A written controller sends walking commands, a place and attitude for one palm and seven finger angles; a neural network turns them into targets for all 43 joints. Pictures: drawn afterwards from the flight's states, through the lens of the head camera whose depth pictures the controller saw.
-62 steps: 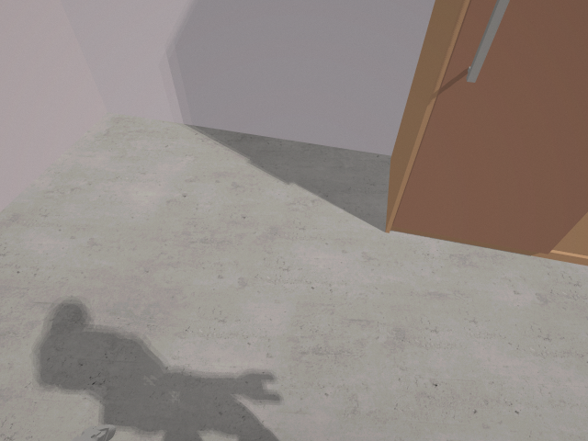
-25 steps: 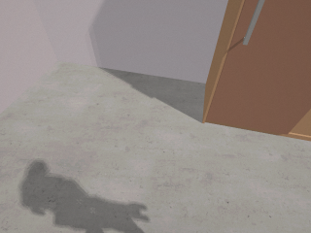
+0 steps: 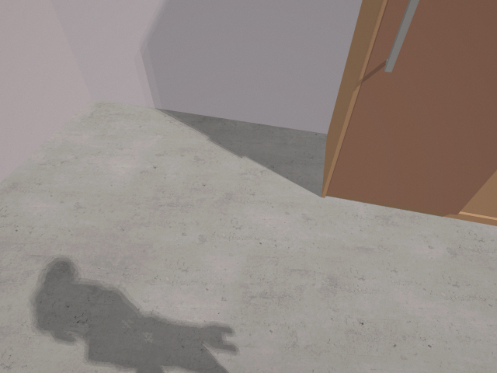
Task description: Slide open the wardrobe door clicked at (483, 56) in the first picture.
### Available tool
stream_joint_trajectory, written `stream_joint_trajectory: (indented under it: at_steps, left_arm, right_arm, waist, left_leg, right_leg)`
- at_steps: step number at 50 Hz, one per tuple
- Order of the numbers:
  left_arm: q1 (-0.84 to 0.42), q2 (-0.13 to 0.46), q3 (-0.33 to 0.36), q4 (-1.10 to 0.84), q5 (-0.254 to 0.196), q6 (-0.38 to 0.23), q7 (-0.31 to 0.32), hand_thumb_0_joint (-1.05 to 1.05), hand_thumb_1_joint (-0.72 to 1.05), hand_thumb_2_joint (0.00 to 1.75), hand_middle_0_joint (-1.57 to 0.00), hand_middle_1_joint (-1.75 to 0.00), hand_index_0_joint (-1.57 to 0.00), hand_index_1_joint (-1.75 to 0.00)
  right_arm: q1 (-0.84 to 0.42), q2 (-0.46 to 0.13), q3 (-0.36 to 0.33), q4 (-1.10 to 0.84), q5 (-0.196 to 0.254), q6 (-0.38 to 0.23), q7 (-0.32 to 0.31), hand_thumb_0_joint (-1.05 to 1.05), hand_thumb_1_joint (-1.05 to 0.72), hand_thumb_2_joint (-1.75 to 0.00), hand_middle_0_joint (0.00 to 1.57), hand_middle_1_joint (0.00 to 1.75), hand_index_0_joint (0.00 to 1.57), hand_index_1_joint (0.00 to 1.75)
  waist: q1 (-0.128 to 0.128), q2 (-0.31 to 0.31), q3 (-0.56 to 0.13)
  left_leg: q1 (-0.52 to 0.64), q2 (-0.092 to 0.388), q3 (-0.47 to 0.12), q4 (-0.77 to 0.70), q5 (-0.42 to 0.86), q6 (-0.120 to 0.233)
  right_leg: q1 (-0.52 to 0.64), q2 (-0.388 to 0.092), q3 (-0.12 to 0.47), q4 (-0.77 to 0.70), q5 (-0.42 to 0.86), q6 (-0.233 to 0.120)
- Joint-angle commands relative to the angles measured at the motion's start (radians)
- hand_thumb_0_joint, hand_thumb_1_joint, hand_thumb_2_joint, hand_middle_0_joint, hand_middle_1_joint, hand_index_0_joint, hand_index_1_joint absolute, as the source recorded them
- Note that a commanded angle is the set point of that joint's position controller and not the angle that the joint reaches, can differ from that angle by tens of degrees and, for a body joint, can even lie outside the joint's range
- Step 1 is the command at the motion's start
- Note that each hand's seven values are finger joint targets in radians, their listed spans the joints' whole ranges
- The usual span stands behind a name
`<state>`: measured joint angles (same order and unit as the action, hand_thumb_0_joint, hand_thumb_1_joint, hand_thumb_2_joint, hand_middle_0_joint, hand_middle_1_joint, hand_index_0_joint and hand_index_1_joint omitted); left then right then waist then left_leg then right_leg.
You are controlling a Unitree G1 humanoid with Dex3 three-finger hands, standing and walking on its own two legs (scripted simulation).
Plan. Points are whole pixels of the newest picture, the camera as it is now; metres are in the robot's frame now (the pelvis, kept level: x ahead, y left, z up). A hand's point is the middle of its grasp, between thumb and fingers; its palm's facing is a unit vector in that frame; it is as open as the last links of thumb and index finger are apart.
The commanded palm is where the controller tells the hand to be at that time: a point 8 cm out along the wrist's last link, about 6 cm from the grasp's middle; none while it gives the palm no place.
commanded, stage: look at it before walking up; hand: left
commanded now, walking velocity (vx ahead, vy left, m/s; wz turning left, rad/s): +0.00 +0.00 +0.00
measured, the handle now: (406, 17) +1.09 -0.42 +0.15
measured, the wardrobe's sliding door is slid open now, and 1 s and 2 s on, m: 0.00 0.00 0.00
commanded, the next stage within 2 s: walk to a spot facing it in 0.20 s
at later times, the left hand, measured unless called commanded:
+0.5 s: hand out of the picture +0.07 +0.23 -0.17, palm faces -0.07 -0.94 -0.32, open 7.4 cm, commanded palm none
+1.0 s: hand out of the picture +0.07 +0.18 -0.17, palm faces -0.26 -0.94 -0.25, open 7.3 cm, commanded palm none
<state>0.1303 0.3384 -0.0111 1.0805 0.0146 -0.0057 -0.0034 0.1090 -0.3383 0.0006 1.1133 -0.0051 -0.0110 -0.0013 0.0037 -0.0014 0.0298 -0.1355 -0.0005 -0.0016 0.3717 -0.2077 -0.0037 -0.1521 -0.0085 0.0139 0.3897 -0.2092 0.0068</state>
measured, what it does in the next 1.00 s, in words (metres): lifts its left foot, turning right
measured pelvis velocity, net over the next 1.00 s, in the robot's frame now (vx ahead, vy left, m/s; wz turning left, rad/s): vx -0.03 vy -0.01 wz -0.33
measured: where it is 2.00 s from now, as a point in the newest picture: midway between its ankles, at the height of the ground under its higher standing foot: outside the picture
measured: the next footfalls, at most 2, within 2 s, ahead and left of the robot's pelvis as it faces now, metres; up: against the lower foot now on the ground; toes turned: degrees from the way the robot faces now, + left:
left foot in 1.12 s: +0.03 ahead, +0.13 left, +0.00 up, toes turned -24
right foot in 1.56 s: -0.03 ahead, -0.18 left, +0.00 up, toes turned -49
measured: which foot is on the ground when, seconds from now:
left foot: down 0.00-0.66, up 0.68-1.00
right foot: down 0.00-1.00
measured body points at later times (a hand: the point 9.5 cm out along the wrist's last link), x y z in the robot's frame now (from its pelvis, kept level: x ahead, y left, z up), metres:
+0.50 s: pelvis +0.00 +0.00 -0.01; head +0.02 -0.01 +0.44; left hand +0.08 +0.28 -0.14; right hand +0.08 -0.29 -0.14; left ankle +0.00 +0.12 -0.75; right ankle +0.00 -0.12 -0.75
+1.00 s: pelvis -0.03 -0.01 -0.01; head +0.02 -0.02 +0.44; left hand +0.09 +0.22 -0.15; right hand +0.00 -0.29 -0.15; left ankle -0.01 +0.14 -0.70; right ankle -0.01 -0.11 -0.75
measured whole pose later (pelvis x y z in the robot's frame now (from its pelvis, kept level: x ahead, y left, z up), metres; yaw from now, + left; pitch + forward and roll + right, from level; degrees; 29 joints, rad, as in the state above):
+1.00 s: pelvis -0.03 -0.01 -0.01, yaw -19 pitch +2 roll +1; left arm 0.26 0.21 0.05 0.92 0.03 0.04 0.00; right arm 0.12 -0.23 -0.06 0.93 0.00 0.05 -0.03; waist 0.05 -0.01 0.06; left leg -0.39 0.02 -0.01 0.86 -0.41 -0.06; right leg -0.34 0.10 0.16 0.46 -0.14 -0.04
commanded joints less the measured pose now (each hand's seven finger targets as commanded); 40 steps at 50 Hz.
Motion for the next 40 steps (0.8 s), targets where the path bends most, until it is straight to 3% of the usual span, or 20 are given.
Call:
stream_joint_trajectory:
  at_steps: [1,16,17,20,22,26,27,28,29,30,31,32,33,34,35,36,37,38,40]
  left_arm:
    - [-0.045,0.208,0.046,-0.060,-0.003,-0.019,0.015,0.00,0.90,0.90,-0.20,-0.30,-0.20,-0.30]
    - [-0.039,0.212,0.049,-0.059,-0.004,-0.022,0.014,0.00,0.90,0.90,-0.20,-0.30,-0.20,-0.30]
    - [-0.036,0.201,0.049,-0.063,-0.004,-0.016,0.014,0.00,0.90,0.90,-0.20,-0.30,-0.20,-0.30]
    - [0.025,0.099,0.038,-0.073,-0.003,0.019,0.020,0.00,0.90,0.90,-0.20,-0.30,-0.20,-0.30]
    - [0.039,0.102,0.047,-0.102,0.000,0.032,0.018,0.00,0.90,0.90,-0.20,-0.30,-0.20,-0.30]
    - [0.056,0.079,0.064,-0.160,0.004,0.045,0.007,0.00,0.90,0.90,-0.20,-0.30,-0.20,-0.30]
    - [0.067,0.068,0.066,-0.168,0.003,0.047,0.004,0.00,0.90,0.90,-0.20,-0.30,-0.20,-0.30]
    - [0.074,0.055,0.068,-0.179,0.004,0.049,0.002,0.00,0.90,0.90,-0.20,-0.30,-0.20,-0.30]
    - [0.087,0.039,0.074,-0.189,0.005,0.053,-0.002,0.00,0.90,0.90,-0.20,-0.30,-0.20,-0.30]
    - [0.111,0.031,0.079,-0.194,0.004,0.054,-0.005,0.00,0.90,0.90,-0.20,-0.30,-0.20,-0.30]
    - [0.155,0.027,0.086,-0.191,0.005,0.049,-0.008,0.00,0.90,0.90,-0.20,-0.30,-0.20,-0.30]
    - [0.215,0.046,0.095,-0.179,0.011,0.037,-0.008,0.00,0.90,0.90,-0.20,-0.30,-0.20,-0.30]
    - [0.237,0.160,0.115,-0.184,0.026,0.019,0.007,0.00,0.90,0.90,-0.20,-0.30,-0.20,-0.30]
    - [0.258,0.159,0.115,-0.188,0.006,0.021,0.018,0.00,0.90,0.90,-0.20,-0.30,-0.20,-0.30]
    - [0.211,0.143,0.114,-0.203,0.007,0.025,0.023,0.00,0.90,0.90,-0.20,-0.30,-0.20,-0.30]
    - [0.146,0.117,0.109,-0.219,0.006,0.026,0.023,0.00,0.90,0.90,-0.20,-0.30,-0.20,-0.30]
    - [0.114,0.095,0.105,-0.236,0.005,0.023,0.022,0.00,0.90,0.90,-0.20,-0.30,-0.20,-0.30]
    - [0.099,0.081,0.106,-0.242,0.005,0.020,0.024,0.00,0.90,0.90,-0.20,-0.30,-0.20,-0.30]
    - [0.118,0.078,0.108,-0.239,0.006,0.019,0.022,0.00,0.90,0.90,-0.20,-0.30,-0.20,-0.30]
  right_arm:
    - [-0.050,-0.208,-0.037,-0.065,-0.002,-0.023,-0.011,0.00,-0.90,-0.90,0.20,0.30,0.20,0.30]
    - [-0.047,-0.212,-0.038,-0.063,-0.002,-0.024,-0.013,0.00,-0.90,-0.90,0.20,0.30,0.20,0.30]
    - [-0.036,-0.201,-0.037,-0.064,-0.004,-0.022,-0.016,0.00,-0.90,-0.90,0.20,0.30,0.20,0.30]
    - [0.035,-0.088,-0.028,-0.072,-0.005,0.002,-0.023,0.00,-0.90,-0.90,0.20,0.30,0.20,0.30]
    - [0.048,-0.100,-0.042,-0.100,-0.006,0.012,-0.029,0.00,-0.90,-0.90,0.20,0.30,0.20,0.30]
    - [0.042,-0.119,-0.070,-0.161,-0.009,0.021,-0.034,0.00,-0.90,-0.90,0.20,0.30,0.20,0.30]
    - [0.033,-0.124,-0.076,-0.174,-0.009,0.020,-0.034,0.00,-0.90,-0.90,0.20,0.30,0.20,0.30]
    - [0.028,-0.126,-0.082,-0.186,-0.009,0.018,-0.032,0.00,-0.90,-0.90,0.20,0.30,0.20,0.30]
    - [0.012,-0.124,-0.085,-0.198,-0.011,0.016,-0.030,0.00,-0.90,-0.90,0.20,0.30,0.20,0.30]
    - [-0.007,-0.118,-0.089,-0.212,-0.013,0.016,-0.030,0.00,-0.90,-0.90,0.20,0.30,0.20,0.30]
    - [-0.028,-0.115,-0.091,-0.224,-0.015,0.017,-0.030,0.00,-0.90,-0.90,0.20,0.30,0.20,0.30]
    - [-0.037,-0.101,-0.092,-0.234,-0.014,0.023,-0.028,0.00,-0.90,-0.90,0.20,0.30,0.20,0.30]
    - [-0.005,-0.022,-0.080,-0.260,-0.006,0.031,-0.022,0.00,-0.90,-0.90,0.20,0.30,0.20,0.30]
    - [-0.046,-0.025,-0.077,-0.280,-0.004,0.037,-0.027,0.00,-0.90,-0.90,0.20,0.30,0.20,0.30]
    - [-0.055,-0.018,-0.080,-0.271,-0.002,0.040,-0.027,0.00,-0.90,-0.90,0.20,0.30,0.20,0.30]
    - [-0.034,-0.024,-0.083,-0.260,-0.004,0.038,-0.024,0.00,-0.90,-0.90,0.20,0.30,0.20,0.30]
    - [-0.010,-0.019,-0.083,-0.249,-0.007,0.036,-0.020,0.00,-0.90,-0.90,0.20,0.30,0.20,0.30]
    - [0.013,-0.010,-0.081,-0.237,-0.009,0.035,-0.018,0.00,-0.90,-0.90,0.20,0.30,0.20,0.30]
    - [0.025,0.009,-0.081,-0.233,-0.009,0.038,-0.020,0.00,-0.90,-0.90,0.20,0.30,0.20,0.30]
  waist:
    - [-0.002,0.000,-0.046]
    - [-0.002,-0.006,-0.071]
    - [-0.005,-0.005,-0.072]
    - [-0.012,-0.011,-0.069]
    - [-0.013,0.000,-0.058]
    - [-0.010,0.079,-0.052]
    - [-0.005,0.117,-0.051]
    - [0.000,0.162,-0.050]
    - [0.010,0.194,-0.041]
    - [0.024,0.187,-0.032]
    - [0.052,0.150,-0.038]
    - [0.081,0.045,-0.041]
    - [0.068,-0.324,-0.055]
    - [0.089,-0.292,-0.040]
    - [0.066,-0.217,-0.011]
    - [0.032,-0.154,-0.001]
    - [0.015,-0.125,-0.019]
    - [0.005,-0.106,-0.053]
    - [0.011,-0.114,-0.083]
  left_leg:
    - [0.005,0.117,-0.100,-0.065,0.116,0.032]
    - [0.037,0.122,-0.087,-0.053,0.158,0.028]
    - [0.047,0.126,-0.073,-0.035,0.173,0.025]
    - [0.041,0.134,-0.018,0.028,0.188,0.005]
    - [0.033,0.152,-0.009,0.051,0.174,0.012]
    - [0.005,0.228,-0.042,0.050,0.143,0.057]
    - [-0.012,0.267,-0.060,0.038,0.155,0.081]
    - [-0.028,0.313,-0.085,0.025,0.199,0.114]
    - [-0.062,0.350,-0.087,0.020,0.240,0.145]
    - [-0.099,0.359,-0.066,0.048,0.263,0.149]
    - [-0.139,0.336,-0.020,0.136,0.269,0.120]
    - [-0.195,0.251,0.068,0.320,0.176,0.048]
    - [-0.400,0.074,0.161,0.605,-0.208,-0.047]
    - [-0.406,0.029,0.020,0.722,-0.381,-0.046]
    - [-0.423,0.049,-0.043,0.786,-0.337,-0.040]
    - [-0.426,0.066,-0.055,0.800,-0.263,-0.042]
    - [-0.402,0.071,-0.043,0.784,-0.211,-0.049]
    - [-0.377,0.074,-0.033,0.756,-0.183,-0.055]
    - [-0.356,0.055,-0.015,0.700,-0.172,-0.061]
  right_leg:
    - [-0.001,-0.108,0.095,-0.067,0.101,-0.034]
    - [0.009,-0.109,0.105,-0.064,0.169,-0.039]
    - [-0.005,-0.106,0.108,-0.049,0.202,-0.040]
    - [-0.056,-0.095,0.123,0.024,0.276,-0.029]
    - [-0.103,-0.076,0.129,0.078,0.281,-0.029]
    - [-0.194,-0.015,0.095,0.239,0.186,-0.017]
    - [-0.210,0.001,0.069,0.310,0.098,-0.010]
    - [-0.221,0.015,0.037,0.390,-0.078,-0.003]
    - [-0.210,0.010,0.001,0.446,-0.214,0.006]
    - [-0.177,-0.012,-0.001,0.435,-0.254,0.004]
    - [-0.104,-0.024,0.002,0.342,-0.194,-0.002]
    - [-0.031,-0.045,0.036,0.161,0.026,-0.013]
    - [0.038,-0.274,0.434,-0.019,0.290,-0.093]
    - [-0.050,-0.336,0.558,-0.109,0.360,-0.169]
    - [-0.089,-0.315,0.561,-0.122,0.216,-0.207]
    - [-0.093,-0.272,0.498,-0.105,0.151,-0.215]
    - [-0.094,-0.232,0.435,-0.089,0.147,-0.201]
    - [-0.082,-0.212,0.398,-0.076,0.170,-0.189]
    - [-0.055,-0.180,0.368,-0.064,0.181,-0.176]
